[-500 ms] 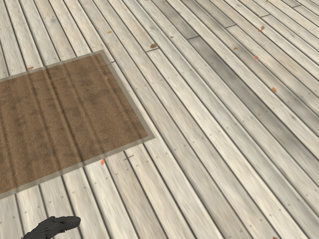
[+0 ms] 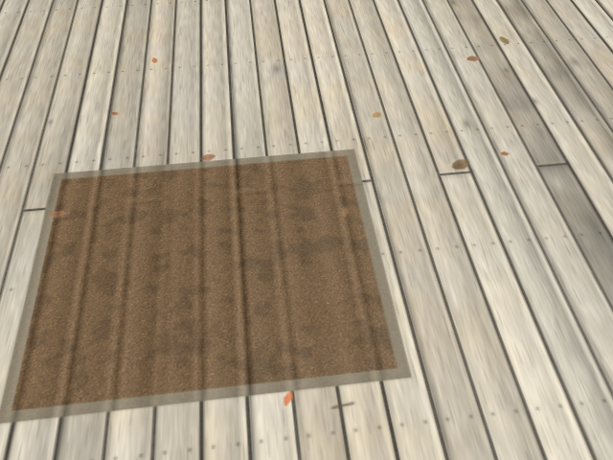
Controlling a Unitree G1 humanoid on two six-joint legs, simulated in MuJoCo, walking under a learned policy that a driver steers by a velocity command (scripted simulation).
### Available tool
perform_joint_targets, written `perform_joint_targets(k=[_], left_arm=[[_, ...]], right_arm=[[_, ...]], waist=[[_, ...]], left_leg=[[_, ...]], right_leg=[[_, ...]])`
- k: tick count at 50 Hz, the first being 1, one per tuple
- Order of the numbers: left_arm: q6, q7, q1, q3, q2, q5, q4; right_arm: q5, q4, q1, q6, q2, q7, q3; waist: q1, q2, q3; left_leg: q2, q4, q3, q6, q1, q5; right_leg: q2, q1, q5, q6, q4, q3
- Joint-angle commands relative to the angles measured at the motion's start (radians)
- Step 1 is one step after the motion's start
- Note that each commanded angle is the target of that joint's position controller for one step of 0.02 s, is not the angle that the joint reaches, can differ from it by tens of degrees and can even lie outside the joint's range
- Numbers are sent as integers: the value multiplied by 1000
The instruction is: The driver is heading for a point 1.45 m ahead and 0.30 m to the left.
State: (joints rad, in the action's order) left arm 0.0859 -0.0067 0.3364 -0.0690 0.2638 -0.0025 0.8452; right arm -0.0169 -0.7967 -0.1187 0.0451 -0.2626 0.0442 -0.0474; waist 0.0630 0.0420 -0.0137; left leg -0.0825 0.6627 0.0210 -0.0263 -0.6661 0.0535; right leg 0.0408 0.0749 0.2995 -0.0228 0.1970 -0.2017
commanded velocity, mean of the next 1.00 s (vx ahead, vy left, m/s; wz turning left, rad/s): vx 0.11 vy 0.00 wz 0.39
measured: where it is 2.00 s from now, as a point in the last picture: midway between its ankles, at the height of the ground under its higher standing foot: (271, 424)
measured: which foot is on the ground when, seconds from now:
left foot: up 0.00-0.08, down 0.10-0.58, up 0.60-0.88, down 0.90-1.00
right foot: down 0.00-0.10, up 0.12-0.56, down 0.58-1.00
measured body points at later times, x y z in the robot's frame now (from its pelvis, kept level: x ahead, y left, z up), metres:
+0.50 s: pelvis +0.18 +0.02 +0.00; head +0.22 +0.04 +0.45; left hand +0.27 +0.33 -0.10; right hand +0.40 -0.22 -0.09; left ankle +0.19 +0.11 -0.74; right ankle +0.29 -0.12 -0.70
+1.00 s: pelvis +0.21 +0.02 +0.00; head +0.22 +0.03 +0.45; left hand +0.22 +0.30 -0.12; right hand +0.44 -0.16 -0.11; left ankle +0.15 +0.13 -0.74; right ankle +0.29 -0.10 -0.74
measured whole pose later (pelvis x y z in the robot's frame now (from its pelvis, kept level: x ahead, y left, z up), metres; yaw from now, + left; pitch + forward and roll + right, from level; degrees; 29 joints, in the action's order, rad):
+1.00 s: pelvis +0.21 +0.02 +0.00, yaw +23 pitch +0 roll +0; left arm 0.02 0.00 0.19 -0.03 0.24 -0.02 0.77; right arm 0.02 -0.72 -0.20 -0.04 -0.24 -0.01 -0.04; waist 0.03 -0.02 -0.02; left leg 0.01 0.51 0.06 0.01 -0.21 -0.30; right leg -0.02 -0.27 0.23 0.04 0.51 0.03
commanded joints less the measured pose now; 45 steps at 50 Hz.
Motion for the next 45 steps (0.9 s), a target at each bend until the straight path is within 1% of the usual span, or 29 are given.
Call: perform_joint_targets(k=[1, 3, 4, 5, 6, 7, 8, 9, 10, 12, 14, 16, 18, 21, 23, 26, 28, 29, 30, 31, 32, 33, 34, 37, 39, 41, 43, 44, 45], left_arm=[[-19, -17, -13, -43, 177, 10, -40], [-40, -34, -35, -49, 204, 14, -54], [-47, -40, -53, -48, 207, 18, -64], [-39, -42, -48, -40, 196, 14, -78], [-18, -24, 70, 2, 50, -51, -109], [9, -5, 87, 9, 102, -19, -115], [17, 0, -41, -9, 164, 23, -132], [15, -7, -102, -4, 153, 26, -159], [3, -21, -117, -7, 151, 9, -147], [-30, -31, -90, -18, 163, -3, -157], [-46, -37, -60, -11, 129, -9, -155], [-53, -44, -78, -6, 115, -15, -162], [-60, -44, -108, -5, 114, -14, -169], [-68, -38, -179, -4, 114, -5, -192], [-63, -32, -211, -5, 117, -2, -206], [-43, -19, -201, -13, 129, 3, -209], [-29, -10, -142, -18, 130, -1, -192], [-29, -12, -139, -29, 184, -19, -204], [-42, -17, -191, -42, 257, -42, -220], [-44, -15, -144, -37, 211, -50, -208], [-42, -15, -148, -30, 181, -37, -214], [-44, -15, -176, -24, 158, -23, -213], [-47, -14, -194, -18, 142, -9, -215], [-61, -14, -218, -6, 117, -8, -201], [-71, -14, -209, -9, 120, -7, -192], [-79, -13, -168, -16, 145, -3, -178], [-82, -10, -173, -13, 145, 9, -171], [-78, -8, -143, -7, 133, 14, -157], [-66, -4, -116, 0, 120, 4, -149]], right_arm=[[5, 129, 128, 18, -60, 23, -11], [8, 122, 14, 19, -103, 30, -35], [6, 92, -123, 21, -151, 24, -61], [10, 71, -241, 17, -223, 4, -90], [18, 79, -236, 6, -329, -21, -102], [26, 125, -258, 9, -308, -15, -92], [27, 140, -226, 5, -254, -14, -83], [5, 143, -155, 4, -209, -17, -73], [-6, 153, -99, -1, -176, -22, -62], [17, 174, -48, -12, -168, -30, -60], [24, 179, -32, -13, -185, -34, -67], [19, 178, -39, -21, -204, -46, -73], [9, 181, -37, -37, -210, -59, -75], [4, 193, -27, -62, -205, -74, -74], [6, 198, -31, -71, -204, -76, -74], [5, 205, -35, -78, -192, -73, -70], [-4, 211, -26, -83, -159, -76, -56], [9, 211, -75, -82, -113, -76, -41], [16, 215, -152, -73, -89, -74, -35], [25, 222, -118, -59, -166, -72, -54], [15, 206, -103, -59, -219, -73, -73], [9, 185, -101, -70, -209, -77, -76], [11, 175, -99, -83, -188, -81, -72], [7, 177, -85, -94, -98, -76, -43], [9, 187, -48, -91, -61, -70, -26], [3, 188, -31, -88, -75, -64, -28], [4, 161, -74, -85, -81, -60, -33], [12, 154, -79, -84, -89, -58, -33], [24, 163, -81, -83, -125, -62, -36]], waist=[[-6, -91, -81], [-69, -143, 20], [-141, -132, 96], [-202, -60, 173], [-82, 236, 291], [-128, 150, 539], [-173, 29, 461], [-144, -17, 309], [-108, -69, 201], [-45, -26, 139], [-21, 0, 136], [-25, 12, 160], [-34, 29, 184], [-57, 64, 162], [-70, 91, 139], [-69, 122, 143], [-35, 117, 145], [-62, 13, 165], [-137, -256, 123], [-83, -317, 138], [-67, -222, 125], [-75, -162, 107], [-77, -152, 95], [-88, -191, 92], [-63, -241, 110], [-34, -269, 117], [-61, -249, 105], [-62, -225, 92], [-52, -172, 108]], left_leg=[[29, -56, -66, -31, -37, -99], [111, -55, -131, -61, 141, -173], [151, -118, -132, -89, 327, -107], [96, -178, -18, -137, 585, 138], [-179, -37, 341, -285, 957, 699], [-320, -147, 685, -453, 1094, 574], [-259, -194, 550, -396, 1014, 518], [-206, -217, 438, -343, 870, 424], [-165, -253, 374, -307, 706, 378], [-123, -315, 326, -290, 480, 333], [-94, -322, 274, -283, 390, 395], [-76, -309, 259, -269, 380, 406], [-56, -300, 266, -242, 381, 286], [-28, -308, 313, -202, 364, -2], [-24, -299, 360, -192, 372, -98], [-36, -232, 423, -178, 440, -18], [4, -159, 414, -123, 426, -26], [63, -48, 351, -70, 354, -219], [230, 121, 175, -5, 172, -607], [205, 335, 141, 47, 103, -735], [184, 462, 162, 65, 90, -687], [176, 507, 159, 81, 83, -630], [171, 521, 157, 96, 81, -593], [148, 358, 83, 121, 181, -519], [114, 162, 30, 126, 276, -515], [107, 17, 8, 119, 338, -472], [113, -217, -16, 89, 444, -297], [110, -320, -4, 63, 510, -203], [46, -310, 71, 30, 604, -113]], right_leg=[[-316, 21, -712, -112, 61, 37], [-297, 27, -1062, -75, 264, 16], [-263, -27, -1061, -43, 447, 1], [-205, -209, -807, 18, 710, -6], [-46, -600, 309, 86, 1078, 32], [32, -722, 447, 95, 1288, 270], [-30, -766, 349, 74, 1279, 326], [-67, -807, 256, 64, 1194, 301], [-98, -783, 205, 73, 1128, 289], [-112, -654, 155, 79, 1043, 292], [-97, -604, 130, 94, 942, 272], [-78, -600, 74, 111, 847, 269], [-67, -589, 1, 121, 774, 279], [-46, -574, -58, 123, 659, 293], [-31, -559, -46, 117, 581, 302], [-16, -505, -15, 96, 440, 302], [-43, -355, -201, 57, 202, 285], [-201, -244, -315, 0, 169, 412], [-380, -177, -605, -146, 167, 617], [-472, -203, -632, -280, 138, 765], [-429, -208, -595, -276, 153, 697], [-361, -214, -561, -226, 175, 595], [-321, -218, -540, -193, 182, 536], [-235, -249, -548, -162, 178, 403], [-219, -238, -540, -162, 185, 374], [-239, -214, -512, -181, 192, 404], [-232, -244, -442, -164, 212, 407], [-218, -279, -381, -129, 210, 404], [-203, -345, -284, -71, 221, 394]])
